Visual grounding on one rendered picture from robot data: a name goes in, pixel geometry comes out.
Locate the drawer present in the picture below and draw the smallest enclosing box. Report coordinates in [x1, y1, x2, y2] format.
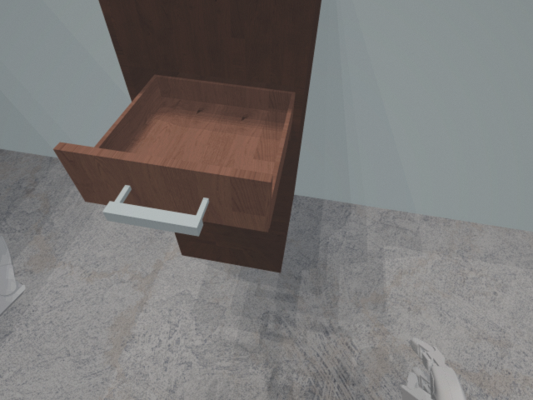
[53, 74, 296, 233]

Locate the cabinet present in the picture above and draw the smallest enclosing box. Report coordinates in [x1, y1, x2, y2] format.
[98, 0, 321, 273]

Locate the handle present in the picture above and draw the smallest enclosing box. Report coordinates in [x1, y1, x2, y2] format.
[102, 185, 209, 237]

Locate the robot right hand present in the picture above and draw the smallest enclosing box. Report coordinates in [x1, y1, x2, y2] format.
[401, 337, 466, 400]

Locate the robot left hand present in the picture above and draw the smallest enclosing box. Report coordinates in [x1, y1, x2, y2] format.
[0, 235, 25, 317]

